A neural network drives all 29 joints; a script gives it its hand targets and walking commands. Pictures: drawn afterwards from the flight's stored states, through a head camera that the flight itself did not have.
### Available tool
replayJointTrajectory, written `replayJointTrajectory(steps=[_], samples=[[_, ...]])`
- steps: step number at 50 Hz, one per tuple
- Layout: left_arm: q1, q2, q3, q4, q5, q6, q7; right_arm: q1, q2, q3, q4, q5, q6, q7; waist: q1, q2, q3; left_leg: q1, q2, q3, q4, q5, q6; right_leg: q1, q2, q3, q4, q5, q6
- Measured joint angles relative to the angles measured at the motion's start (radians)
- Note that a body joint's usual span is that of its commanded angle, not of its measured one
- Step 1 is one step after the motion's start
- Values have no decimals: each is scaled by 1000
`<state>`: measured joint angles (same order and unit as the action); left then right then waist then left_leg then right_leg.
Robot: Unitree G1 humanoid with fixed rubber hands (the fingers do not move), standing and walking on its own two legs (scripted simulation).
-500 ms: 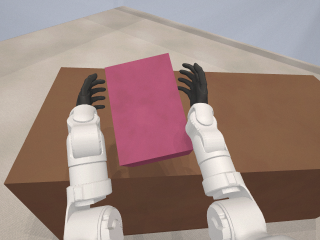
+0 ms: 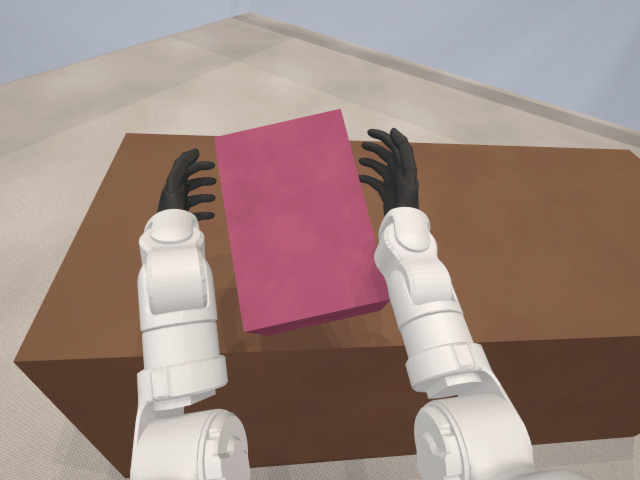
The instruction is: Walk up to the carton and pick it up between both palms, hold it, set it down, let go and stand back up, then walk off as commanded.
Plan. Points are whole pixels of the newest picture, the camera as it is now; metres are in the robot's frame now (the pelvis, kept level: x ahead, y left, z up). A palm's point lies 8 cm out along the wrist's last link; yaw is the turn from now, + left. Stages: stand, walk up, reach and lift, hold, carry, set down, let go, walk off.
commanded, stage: hold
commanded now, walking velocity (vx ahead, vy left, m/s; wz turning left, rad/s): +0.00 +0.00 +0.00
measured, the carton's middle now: (302, 229) +0.40 -0.02 +0.10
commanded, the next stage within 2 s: none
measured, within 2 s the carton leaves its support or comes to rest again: neither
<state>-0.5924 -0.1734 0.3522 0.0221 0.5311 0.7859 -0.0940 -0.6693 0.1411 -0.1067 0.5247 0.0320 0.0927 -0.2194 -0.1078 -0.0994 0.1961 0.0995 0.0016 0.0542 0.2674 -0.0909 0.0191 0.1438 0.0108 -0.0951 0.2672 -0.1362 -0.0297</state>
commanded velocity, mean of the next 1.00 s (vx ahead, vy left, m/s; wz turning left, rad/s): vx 0.00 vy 0.00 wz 0.00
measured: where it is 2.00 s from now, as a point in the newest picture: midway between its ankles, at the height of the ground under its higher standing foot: outside the picture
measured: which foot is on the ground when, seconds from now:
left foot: down 0.00-1.00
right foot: down 0.00-1.00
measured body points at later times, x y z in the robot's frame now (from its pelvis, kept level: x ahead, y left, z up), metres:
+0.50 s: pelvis +0.00 +0.00 +0.00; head -0.03 +0.03 +0.45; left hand +0.38 +0.13 +0.17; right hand +0.37 -0.13 +0.19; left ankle +0.06 +0.11 -0.75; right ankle +0.03 -0.09 -0.75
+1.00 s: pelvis +0.01 +0.00 +0.00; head -0.03 +0.03 +0.45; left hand +0.37 +0.14 +0.17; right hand +0.37 -0.12 +0.19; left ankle +0.06 +0.11 -0.75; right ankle +0.03 -0.09 -0.75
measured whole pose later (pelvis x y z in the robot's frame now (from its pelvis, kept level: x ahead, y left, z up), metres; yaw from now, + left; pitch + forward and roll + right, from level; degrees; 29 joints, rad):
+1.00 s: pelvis +0.01 +0.00 +0.00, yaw +0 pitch -16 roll +0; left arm -0.56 -0.17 0.35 -0.04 0.53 0.79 -0.10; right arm -0.64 0.15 -0.05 0.46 0.06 0.10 -0.25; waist -0.11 -0.10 0.21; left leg 0.11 0.01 0.05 0.28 -0.10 0.02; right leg 0.16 0.01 -0.10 0.26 -0.14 -0.03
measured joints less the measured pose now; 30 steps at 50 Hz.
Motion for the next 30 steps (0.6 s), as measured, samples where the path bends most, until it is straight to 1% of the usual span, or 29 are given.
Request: replayJointTrajectory(steps=[4,7,10,12,16,22,27,30], samples=[[-20,0,14,9,0,-9,0,-7,-1,0,0,2,-8,-1,0,5,2,-3,-2,3,-6,7,2,-11,-3,3,8,0,1],[-31,2,31,19,10,-17,-1,-17,1,4,8,-3,-9,2,11,6,4,-2,0,10,-10,10,2,-15,0,10,11,2,0],[-37,12,36,40,1,-14,-3,-23,9,-14,27,-16,-6,12,14,0,-6,-10,0,7,-15,13,1,-24,0,6,10,2,-2],[-28,17,26,37,-12,-12,-3,-17,12,-18,26,-21,-6,12,11,-4,-11,-16,0,1,-16,16,0,-25,0,0,3,5,-3],[-25,12,29,37,-13,-18,4,-16,12,-19,33,-18,-14,12,14,-13,-7,-18,-1,0,-15,14,-2,-28,-1,-1,7,1,-3],[-2,13,0,11,-28,-26,18,3,20,-16,8,-7,-26,-5,-5,-6,-14,-24,-1,-4,1,2,-1,-22,-1,-5,-1,1,1],[-18,0,9,13,4,-13,11,-7,-3,2,6,14,-6,-3,8,3,-9,-1,0,15,-6,-6,3,-10,-1,14,2,-4,2],[-5,3,5,-13,-7,-6,5,-2,-12,23,-2,19,-6,-1,1,1,-11,2,-2,10,-7,-6,2,-3,-2,9,-2,-6,3]])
